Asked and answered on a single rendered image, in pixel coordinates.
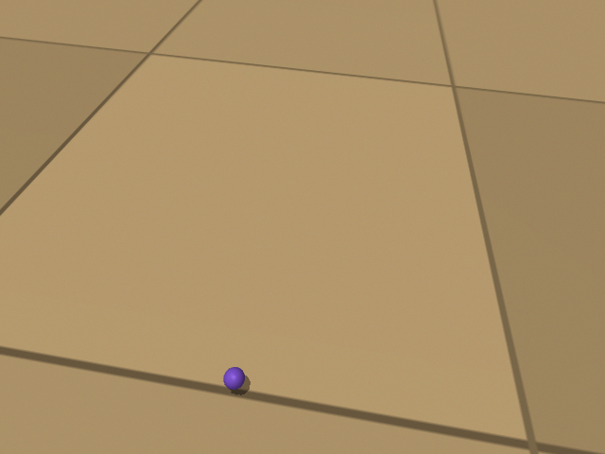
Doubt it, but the ball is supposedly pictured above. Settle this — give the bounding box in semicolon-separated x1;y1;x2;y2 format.
223;367;245;390

